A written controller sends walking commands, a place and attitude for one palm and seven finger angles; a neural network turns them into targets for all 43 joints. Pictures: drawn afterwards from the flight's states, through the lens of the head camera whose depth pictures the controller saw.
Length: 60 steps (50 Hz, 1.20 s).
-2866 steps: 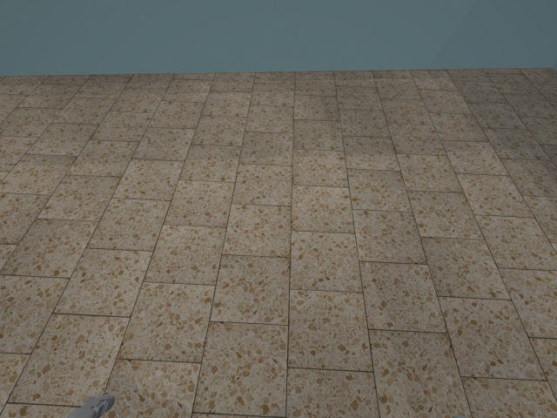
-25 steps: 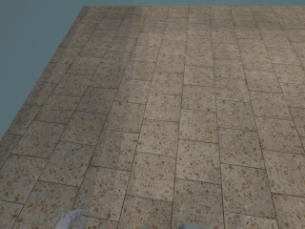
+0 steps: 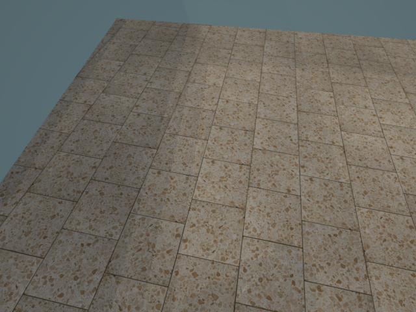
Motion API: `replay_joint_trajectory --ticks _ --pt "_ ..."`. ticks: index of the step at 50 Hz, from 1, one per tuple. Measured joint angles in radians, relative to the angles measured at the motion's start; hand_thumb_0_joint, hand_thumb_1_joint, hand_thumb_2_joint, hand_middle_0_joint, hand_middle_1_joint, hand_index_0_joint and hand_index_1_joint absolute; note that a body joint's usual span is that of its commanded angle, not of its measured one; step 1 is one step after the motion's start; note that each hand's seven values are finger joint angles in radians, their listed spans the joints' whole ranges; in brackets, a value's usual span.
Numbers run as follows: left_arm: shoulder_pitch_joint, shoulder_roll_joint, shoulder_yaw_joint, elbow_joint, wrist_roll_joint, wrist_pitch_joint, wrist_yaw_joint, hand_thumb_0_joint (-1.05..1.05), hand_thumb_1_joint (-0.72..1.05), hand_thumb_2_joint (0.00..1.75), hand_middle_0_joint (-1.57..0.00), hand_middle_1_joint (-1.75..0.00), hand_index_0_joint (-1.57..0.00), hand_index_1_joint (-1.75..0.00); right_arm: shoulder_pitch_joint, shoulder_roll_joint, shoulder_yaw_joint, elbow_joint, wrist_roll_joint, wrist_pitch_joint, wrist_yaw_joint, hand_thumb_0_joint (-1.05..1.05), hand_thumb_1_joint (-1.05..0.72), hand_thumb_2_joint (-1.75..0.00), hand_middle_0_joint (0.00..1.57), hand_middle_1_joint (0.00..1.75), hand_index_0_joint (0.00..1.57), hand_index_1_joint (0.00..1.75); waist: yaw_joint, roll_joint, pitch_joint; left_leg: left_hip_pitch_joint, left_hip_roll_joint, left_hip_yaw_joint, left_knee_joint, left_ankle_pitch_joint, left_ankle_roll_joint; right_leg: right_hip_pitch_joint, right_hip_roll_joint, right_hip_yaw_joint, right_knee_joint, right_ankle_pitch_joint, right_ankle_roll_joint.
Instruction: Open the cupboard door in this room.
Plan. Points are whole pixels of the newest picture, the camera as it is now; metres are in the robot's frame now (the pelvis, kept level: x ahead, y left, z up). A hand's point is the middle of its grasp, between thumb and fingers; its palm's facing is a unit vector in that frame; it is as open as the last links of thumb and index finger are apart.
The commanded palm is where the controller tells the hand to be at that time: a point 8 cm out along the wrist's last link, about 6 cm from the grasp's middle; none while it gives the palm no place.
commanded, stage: turn to face it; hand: left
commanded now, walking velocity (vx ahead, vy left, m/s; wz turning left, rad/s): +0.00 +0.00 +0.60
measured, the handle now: out of the picture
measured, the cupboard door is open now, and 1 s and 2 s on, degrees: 45 45 45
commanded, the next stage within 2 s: none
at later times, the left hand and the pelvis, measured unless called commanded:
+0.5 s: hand out of the picture +0.08 +0.20 -0.19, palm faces +0.33 -0.91 -0.24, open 7.3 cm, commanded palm none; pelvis +0.09 -0.02 -0.01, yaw +18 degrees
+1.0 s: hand out of the picture +0.09 +0.12 -0.15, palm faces +0.58 -0.78 -0.26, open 7.4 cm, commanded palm none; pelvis +0.15 -0.08 +0.01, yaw +37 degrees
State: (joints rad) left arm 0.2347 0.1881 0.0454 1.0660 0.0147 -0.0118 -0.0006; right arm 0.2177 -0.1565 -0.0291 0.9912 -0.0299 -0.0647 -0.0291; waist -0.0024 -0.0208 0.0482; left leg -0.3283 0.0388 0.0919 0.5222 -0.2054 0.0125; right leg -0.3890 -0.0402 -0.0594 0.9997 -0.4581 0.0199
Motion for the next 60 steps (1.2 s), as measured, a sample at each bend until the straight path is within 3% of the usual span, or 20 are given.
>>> replay_joint_trajectory --ticks 6,9,11,13,20,21,22,24,28,31,37,39,41,45,49,53,55,56,58,60 --pt "-0.073 -0.009 0.001 -0.091 0.0 -0.015 -0.001 0.01 0.91 0.9 -0.2 -0.29 -0.2 -0.3 0.046 -0.031 -0.007 0.04 0.007 0.067 0.012 0.0 -0.93 -0.9 0.2 0.3 0.2 0.3 -0.005 0.014 -0.004 0.001 -0.028 -0.078 0.029 -0.041 -0.031 0.059 -0.02 0.011 -0.417 0.171 0.015" --pt "-0.082 -0.016 0.0 -0.101 0.009 -0.009 0.005 0.01 0.91 0.89 -0.2 -0.29 -0.2 -0.3 0.04 -0.046 -0.023 0.046 0.011 0.103 0.023 0.0 -0.92 -0.9 0.2 0.3 0.2 0.3 -0.014 0.023 -0.007 -0.07 -0.026 -0.076 0.264 -0.245 -0.044 0.079 -0.027 -0.03 -0.399 0.146 -0.023" --pt "-0.076 -0.019 0.001 -0.107 0.01 -0.001 0.012 0.01 0.91 0.89 -0.2 -0.3 -0.2 -0.3 0.032 -0.053 -0.032 0.04 0.012 0.114 0.028 0.01 -0.92 -0.9 0.2 0.3 0.2 0.3 -0.017 0.013 -0.009 -0.115 -0.024 -0.051 0.43 -0.287 -0.053 0.116 -0.042 -0.056 -0.429 0.139 -0.031" --pt "-0.067 -0.017 0.001 -0.11 0.01 0.0 0.017 0.0 0.91 0.89 -0.2 -0.3 -0.2 -0.3 0.016 -0.056 -0.034 0.028 0.012 0.119 0.033 0.01 -0.92 -0.9 0.2 0.3 0.2 0.3 -0.018 -0.004 -0.008 -0.13 -0.015 -0.023 0.481 -0.291 -0.065 0.152 -0.056 -0.077 -0.468 0.144 -0.029" --pt "-0.039 0.021 0.007 -0.114 0.008 0.0 0.017 0.0 0.91 0.89 -0.21 -0.3 -0.21 -0.3 -0.078 -0.069 -0.025 -0.046 0.013 0.105 0.046 0.01 -0.91 -0.9 0.2 0.3 0.2 0.3 -0.003 -0.039 0.036 -0.063 -0.011 0.043 0.171 -0.156 -0.065 0.203 -0.093 -0.16 -0.45 0.089 -0.01" --pt "-0.03 0.027 0.007 -0.115 0.005 0.003 0.015 0.0 0.91 0.89 -0.21 -0.3 -0.21 -0.3 -0.088 -0.074 -0.024 -0.06 0.011 0.1 0.048 0.01 -0.91 -0.9 0.2 0.3 0.2 0.3 -0.002 -0.039 0.039 -0.038 -0.016 0.051 0.105 -0.086 -0.057 0.195 -0.099 -0.169 -0.41 0.064 -0.004" --pt "-0.016 0.029 0.009 -0.118 0.001 0.008 0.013 0.0 0.91 0.89 -0.21 -0.3 -0.21 -0.3 -0.093 -0.087 -0.023 -0.077 0.007 0.091 0.05 0.01 -0.91 -0.9 0.2 0.3 0.2 0.3 -0.001 -0.022 0.034 -0.018 -0.009 0.044 0.056 -0.006 -0.021 0.168 -0.098 -0.178 -0.34 0.039 0.005" --pt "-0.023 0.05 0.012 -0.112 -0.004 0.034 0.015 0.01 0.91 0.89 -0.21 -0.3 -0.2 -0.3 -0.109 -0.083 -0.024 -0.092 0.005 0.076 0.044 0.01 -0.91 -0.9 0.2 0.3 0.2 0.3 -0.007 -0.032 0.04 -0.044 -0.021 0.026 0.112 -0.056 0.026 0.076 -0.089 -0.1 -0.111 -0.078 0.035" --pt "-0.058 0.075 0.023 -0.124 0.001 0.067 0.021 0.01 0.91 0.89 -0.2 -0.3 -0.2 -0.3 -0.094 -0.075 -0.013 -0.108 0.002 0.074 0.029 0.01 -0.91 -0.9 0.2 0.3 0.2 0.3 0.0 -0.029 0.046 -0.03 -0.026 -0.025 0.092 -0.068 0.011 -0.057 -0.046 0.003 0.125 -0.065 0.061" --pt "-0.081 0.073 0.024 -0.152 0.0 0.069 0.012 0.01 0.91 0.89 -0.2 -0.29 -0.2 -0.3 -0.078 -0.078 -0.011 -0.101 0.001 0.086 0.026 0.0 -0.9 -0.9 0.2 0.3 0.2 0.3 0.006 -0.005 0.049 -0.007 -0.025 -0.068 0.041 -0.035 -0.001 -0.087 -0.039 0.036 0.079 -0.007 0.065" --pt "-0.09 0.064 0.017 -0.195 -0.002 0.054 0.003 0.01 0.91 0.9 -0.2 -0.29 -0.2 -0.3 -0.054 -0.085 -0.023 -0.089 -0.001 0.114 0.037 0.01 -0.9 -0.9 0.2 0.3 0.2 0.3 -0.002 0.043 0.039 -0.015 -0.022 -0.153 0.034 -0.026 -0.04 0.005 -0.01 0.045 -0.254 0.064 0.053" --pt "-0.073 0.069 0.015 -0.21 0.004 0.036 0.004 0.01 0.91 0.9 -0.2 -0.3 -0.2 -0.3 -0.046 -0.085 -0.032 -0.092 0.007 0.125 0.039 0.01 -0.9 -0.9 0.2 0.3 0.2 0.3 0.001 0.033 0.025 -0.053 -0.038 -0.165 0.101 -0.09 -0.05 0.056 -0.017 0.044 -0.401 0.147 0.031" --pt "-0.07 0.051 0.007 -0.206 0.009 0.031 0.011 0.01 0.91 0.89 -0.2 -0.3 -0.2 -0.3 -0.056 -0.101 -0.046 -0.086 0.01 0.137 0.042 0.01 -0.9 -0.9 0.2 0.3 0.2 0.3 -0.003 0.052 0.039 -0.117 -0.046 -0.163 0.297 -0.242 -0.048 0.053 -0.022 0.015 -0.37 0.157 0.0" --pt "-0.039 0.02 -0.006 -0.196 0.008 0.036 0.019 0.01 0.9 0.89 -0.2 -0.3 -0.2 -0.3 -0.065 -0.113 -0.057 -0.079 0.009 0.147 0.051 0.01 -0.91 -0.9 0.2 0.3 0.2 0.3 -0.012 0.045 0.044 -0.187 -0.038 -0.089 0.582 -0.261 -0.065 0.101 -0.052 -0.036 -0.431 0.16 -0.017" --pt "-0.017 0.009 -0.013 -0.187 0.009 0.028 0.02 0.01 0.9 0.89 -0.21 -0.3 -0.2 -0.3 -0.078 -0.099 -0.048 -0.083 0.014 0.143 0.056 0.01 -0.91 -0.9 0.2 0.3 0.2 0.3 -0.008 0.004 0.053 -0.122 -0.023 -0.028 0.44 -0.261 -0.084 0.139 -0.081 -0.081 -0.488 0.179 -0.018" --pt "-0.003 0.011 -0.013 -0.178 0.01 0.02 0.015 0.01 0.9 0.89 -0.21 -0.3 -0.21 -0.3 -0.104 -0.089 -0.035 -0.091 0.019 0.133 0.057 0.01 -0.91 -0.9 0.2 0.3 0.2 0.3 0.009 -0.021 0.066 -0.03 -0.027 0.005 0.211 -0.231 -0.075 0.143 -0.101 -0.132 -0.458 0.152 -0.009" --pt "0.007 0.018 -0.008 -0.172 0.005 0.024 0.011 0.01 0.9 0.89 -0.21 -0.3 -0.21 -0.3 -0.111 -0.087 -0.029 -0.103 0.018 0.123 0.058 0.01 -0.91 -0.9 0.2 0.3 0.2 0.3 0.011 -0.024 0.064 0.028 -0.03 0.014 0.076 -0.124 -0.061 0.129 -0.111 -0.159 -0.401 0.118 0.001" --pt "0.012 0.022 -0.004 -0.169 0.001 0.03 0.009 0.01 0.9 0.89 -0.21 -0.3 -0.21 -0.3 -0.11 -0.09 -0.028 -0.111 0.015 0.113 0.058 0.01 -0.91 -0.9 0.2 0.3 0.2 0.3 0.009 -0.019 0.055 0.038 -0.029 0.002 0.039 -0.073 -0.02 0.104 -0.113 -0.163 -0.343 0.094 0.013" --pt "-0.007 0.044 0.004 -0.156 -0.002 0.057 0.011 0.01 0.9 0.89 -0.21 -0.3 -0.21 -0.3 -0.116 -0.076 -0.025 -0.115 0.01 0.1 0.052 0.01 -0.91 -0.9 0.2 0.3 0.2 0.3 0.012 -0.041 0.063 0.013 -0.043 -0.017 0.086 -0.094 0.02 0.029 -0.103 -0.085 -0.155 -0.04 0.042" --pt "-0.026 0.061 0.013 -0.148 0.002 0.075 0.014 0.01 0.9 0.89 -0.21 -0.3 -0.2 -0.3 -0.109 -0.066 -0.017 -0.117 0.006 0.094 0.044 0.01 -0.91 -0.9 0.2 0.3 0.2 0.3 0.014 -0.046 0.061 0.013 -0.045 -0.04 0.084 -0.103 0.021 -0.038 -0.076 -0.025 -0.002 -0.058 0.053"
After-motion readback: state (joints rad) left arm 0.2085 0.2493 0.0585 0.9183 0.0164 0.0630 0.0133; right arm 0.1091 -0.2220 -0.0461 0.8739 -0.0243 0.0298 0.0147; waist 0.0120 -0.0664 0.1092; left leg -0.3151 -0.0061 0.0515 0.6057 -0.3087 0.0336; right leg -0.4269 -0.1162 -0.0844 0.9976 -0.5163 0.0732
